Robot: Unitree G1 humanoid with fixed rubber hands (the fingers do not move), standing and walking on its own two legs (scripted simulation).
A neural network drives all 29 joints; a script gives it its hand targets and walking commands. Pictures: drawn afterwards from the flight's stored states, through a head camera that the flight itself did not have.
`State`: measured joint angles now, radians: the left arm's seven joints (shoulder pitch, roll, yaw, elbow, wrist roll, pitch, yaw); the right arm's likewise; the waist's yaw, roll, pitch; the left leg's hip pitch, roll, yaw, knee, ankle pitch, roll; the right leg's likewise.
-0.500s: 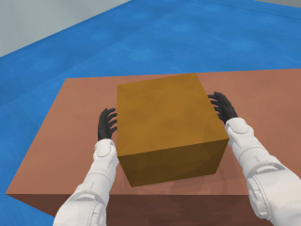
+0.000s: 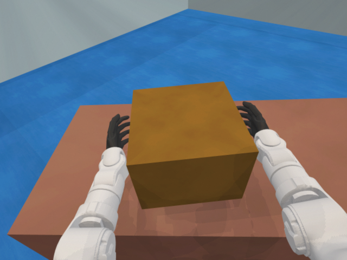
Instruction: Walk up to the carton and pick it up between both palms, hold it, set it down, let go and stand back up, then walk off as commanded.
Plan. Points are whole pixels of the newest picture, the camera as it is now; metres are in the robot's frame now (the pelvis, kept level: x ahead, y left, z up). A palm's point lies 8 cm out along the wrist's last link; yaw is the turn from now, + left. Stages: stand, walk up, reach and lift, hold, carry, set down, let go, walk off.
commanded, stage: reach and lift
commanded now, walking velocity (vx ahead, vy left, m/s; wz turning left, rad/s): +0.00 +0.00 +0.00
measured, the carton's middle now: (185, 141) +0.43 +0.02 +0.05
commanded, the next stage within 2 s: hold in 1.58 s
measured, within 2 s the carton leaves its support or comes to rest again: neither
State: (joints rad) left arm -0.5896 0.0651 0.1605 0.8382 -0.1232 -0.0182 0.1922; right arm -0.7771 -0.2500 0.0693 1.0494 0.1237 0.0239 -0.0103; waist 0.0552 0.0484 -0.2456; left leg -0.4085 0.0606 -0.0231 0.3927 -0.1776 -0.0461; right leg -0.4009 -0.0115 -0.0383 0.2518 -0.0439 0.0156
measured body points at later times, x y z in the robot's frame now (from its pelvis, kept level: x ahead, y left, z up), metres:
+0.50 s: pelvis -0.01 +0.00 +0.00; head -0.05 -0.01 +0.45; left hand +0.38 +0.19 +0.13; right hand +0.40 -0.17 +0.14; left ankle +0.00 +0.14 -0.74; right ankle +0.04 -0.13 -0.74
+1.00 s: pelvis +0.00 +0.00 +0.00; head -0.05 +0.00 +0.45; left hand +0.39 +0.19 +0.16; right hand +0.41 -0.17 +0.16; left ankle +0.00 +0.14 -0.74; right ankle +0.04 -0.13 -0.74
